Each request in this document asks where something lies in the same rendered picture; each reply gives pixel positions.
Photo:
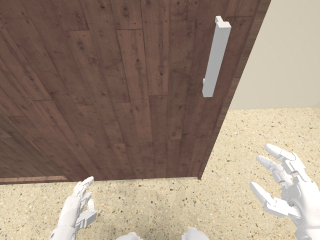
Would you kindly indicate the right robot forearm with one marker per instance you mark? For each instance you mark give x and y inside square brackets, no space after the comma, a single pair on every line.
[308,233]

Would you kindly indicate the left robot hand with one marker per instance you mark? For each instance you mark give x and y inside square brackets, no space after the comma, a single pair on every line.
[71,214]

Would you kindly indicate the left robot forearm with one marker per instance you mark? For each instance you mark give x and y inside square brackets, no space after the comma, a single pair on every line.
[63,233]

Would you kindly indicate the right robot thigh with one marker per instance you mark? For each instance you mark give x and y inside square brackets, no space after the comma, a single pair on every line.
[194,235]

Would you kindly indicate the wardrobe door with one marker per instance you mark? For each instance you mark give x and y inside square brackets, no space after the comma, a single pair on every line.
[19,158]
[112,89]

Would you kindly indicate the handle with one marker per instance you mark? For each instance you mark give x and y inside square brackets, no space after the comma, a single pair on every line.
[219,43]

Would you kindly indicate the right robot hand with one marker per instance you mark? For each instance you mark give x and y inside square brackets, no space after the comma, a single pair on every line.
[304,193]

